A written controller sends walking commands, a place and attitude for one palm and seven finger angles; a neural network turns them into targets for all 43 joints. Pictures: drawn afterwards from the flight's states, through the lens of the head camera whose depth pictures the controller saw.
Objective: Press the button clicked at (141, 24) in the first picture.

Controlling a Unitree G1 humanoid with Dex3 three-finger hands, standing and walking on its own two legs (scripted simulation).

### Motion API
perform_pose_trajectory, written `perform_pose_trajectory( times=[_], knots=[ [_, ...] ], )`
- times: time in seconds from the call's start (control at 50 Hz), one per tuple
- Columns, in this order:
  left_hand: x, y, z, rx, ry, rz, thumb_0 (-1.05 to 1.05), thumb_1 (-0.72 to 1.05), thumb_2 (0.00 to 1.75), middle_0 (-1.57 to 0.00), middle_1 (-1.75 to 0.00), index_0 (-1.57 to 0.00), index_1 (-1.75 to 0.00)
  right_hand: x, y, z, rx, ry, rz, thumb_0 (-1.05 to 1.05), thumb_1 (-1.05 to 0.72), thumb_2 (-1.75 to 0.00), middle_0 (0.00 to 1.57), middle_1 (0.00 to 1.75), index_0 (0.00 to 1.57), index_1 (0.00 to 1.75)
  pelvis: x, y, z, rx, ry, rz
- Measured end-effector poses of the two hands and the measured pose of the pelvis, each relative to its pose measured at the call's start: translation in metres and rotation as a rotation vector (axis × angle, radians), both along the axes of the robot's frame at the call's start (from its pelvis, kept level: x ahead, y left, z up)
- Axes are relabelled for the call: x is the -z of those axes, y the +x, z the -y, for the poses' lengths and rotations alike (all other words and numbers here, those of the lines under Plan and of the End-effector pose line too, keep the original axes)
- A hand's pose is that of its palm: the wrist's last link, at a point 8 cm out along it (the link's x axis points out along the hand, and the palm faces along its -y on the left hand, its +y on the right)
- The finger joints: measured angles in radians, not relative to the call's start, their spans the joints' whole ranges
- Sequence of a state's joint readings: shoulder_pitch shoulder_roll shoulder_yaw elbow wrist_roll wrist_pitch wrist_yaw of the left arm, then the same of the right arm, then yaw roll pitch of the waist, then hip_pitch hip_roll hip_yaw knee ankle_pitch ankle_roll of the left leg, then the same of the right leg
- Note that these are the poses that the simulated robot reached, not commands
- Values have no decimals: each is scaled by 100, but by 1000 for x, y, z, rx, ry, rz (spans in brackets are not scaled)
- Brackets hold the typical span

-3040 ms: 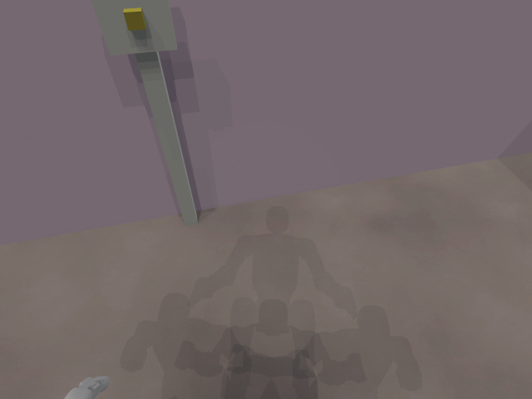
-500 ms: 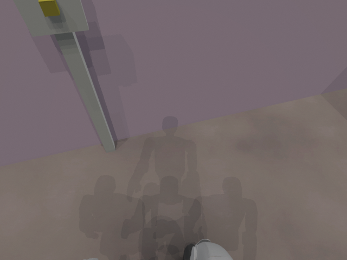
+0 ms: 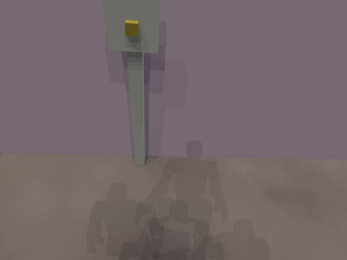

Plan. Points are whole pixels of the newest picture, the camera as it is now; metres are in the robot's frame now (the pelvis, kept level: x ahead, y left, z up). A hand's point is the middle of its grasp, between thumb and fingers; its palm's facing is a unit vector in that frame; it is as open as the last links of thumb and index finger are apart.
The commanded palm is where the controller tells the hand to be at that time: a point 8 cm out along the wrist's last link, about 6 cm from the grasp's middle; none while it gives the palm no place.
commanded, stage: take the last steps up to it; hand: left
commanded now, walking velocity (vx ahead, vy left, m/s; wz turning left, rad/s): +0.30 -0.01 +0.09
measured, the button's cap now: (132, 28) +0.77 +0.20 +0.17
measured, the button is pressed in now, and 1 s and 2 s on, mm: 0 0 0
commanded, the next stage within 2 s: come to a stop and stand still in 0.76 s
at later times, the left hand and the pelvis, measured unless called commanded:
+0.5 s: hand out of the picture +0.10 +0.12 -0.15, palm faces +0.11 -0.97 -0.20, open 7.3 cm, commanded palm none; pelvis +0.10 -0.05 +0.01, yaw +2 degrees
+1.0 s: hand (105, 247) +0.18 +0.18 -0.17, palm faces +0.10 -0.98 -0.14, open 7.4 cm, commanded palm none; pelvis +0.24 +0.03 +0.01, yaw +2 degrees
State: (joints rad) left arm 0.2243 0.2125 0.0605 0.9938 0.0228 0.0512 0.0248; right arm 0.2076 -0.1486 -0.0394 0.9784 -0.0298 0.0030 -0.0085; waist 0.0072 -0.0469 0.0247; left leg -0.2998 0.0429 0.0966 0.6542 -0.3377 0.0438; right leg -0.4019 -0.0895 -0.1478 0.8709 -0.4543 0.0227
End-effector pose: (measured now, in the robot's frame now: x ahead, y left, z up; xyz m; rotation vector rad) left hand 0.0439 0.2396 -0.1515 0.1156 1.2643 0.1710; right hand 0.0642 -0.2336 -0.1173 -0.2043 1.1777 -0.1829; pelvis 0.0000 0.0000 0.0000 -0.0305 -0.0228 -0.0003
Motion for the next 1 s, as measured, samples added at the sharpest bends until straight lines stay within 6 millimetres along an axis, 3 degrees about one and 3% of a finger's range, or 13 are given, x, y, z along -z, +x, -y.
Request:
perform_pose_trajectory(
  times=[0.12,0.2,0.26,0.34,0.42,0.48,0.58,0.72,0.84,0.88,1.0],
  knots=[
    [-19,-38,-10,-25,11,-132,0,91,90,-20,-30,-19,-30,-7,0,-6,1,13,-45,0,-93,-90,20,30,20,30,-17,18,-5,-11,9,-21],
    [-26,-43,-5,-27,14,-185,0,91,90,-20,-30,-19,-30,-2,-14,-6,24,41,-109,0,-92,-90,20,30,20,30,-20,31,-1,-17,19,-22],
    [-28,-29,7,-15,13,-189,0,91,90,-20,-30,-19,-30,5,-29,-3,53,68,-172,0,-92,-90,20,30,20,30,-19,42,6,-17,30,-17],
    [-28,6,29,7,17,-136,0,91,90,-20,-30,-19,-30,20,-46,6,90,110,-261,0,-91,-90,20,30,20,30,-13,59,21,-12,45,-8],
    [-23,37,52,-13,28,-45,0,91,90,-20,-30,-20,-30,36,-44,19,82,140,-334,0,-91,-90,20,30,20,30,-3,78,37,-34,35,6],
    [-28,41,63,-52,21,-31,0,92,90,-20,-30,-20,-30,30,-16,28,60,141,-322,1,-91,-90,20,30,20,30,-9,93,44,-37,36,8],
    [-29,35,85,-64,-26,-118,0,92,90,-20,-30,-20,-30,16,55,38,45,119,-197,1,-91,-90,19,30,20,30,-18,120,47,-40,36,-2],
    [-24,33,95,-118,-100,-233,0,91,90,-21,-30,-20,-30,8,150,27,-23,82,-111,1,-92,-90,19,30,20,30,-16,162,31,-60,13,-18],
    [-6,45,71,-168,-132,-331,0,91,90,-21,-30,-20,-30,12,232,-13,-102,59,-46,0,-92,-90,19,30,20,30,-1,207,1,-70,-6,-24],
    [-1,57,56,-161,-132,-356,0,91,90,-21,-30,-20,-30,13,249,-28,-107,54,-15,0,-91,-90,19,30,20,30,3,219,-9,-64,8,-19],
    [-6,135,7,-85,-59,-267,0,91,90,-20,-30,-20,-30,-4,269,-40,-31,17,33,-3,-95,-90,20,30,20,30,-10,242,-26,-32,11,0]
  ],
)
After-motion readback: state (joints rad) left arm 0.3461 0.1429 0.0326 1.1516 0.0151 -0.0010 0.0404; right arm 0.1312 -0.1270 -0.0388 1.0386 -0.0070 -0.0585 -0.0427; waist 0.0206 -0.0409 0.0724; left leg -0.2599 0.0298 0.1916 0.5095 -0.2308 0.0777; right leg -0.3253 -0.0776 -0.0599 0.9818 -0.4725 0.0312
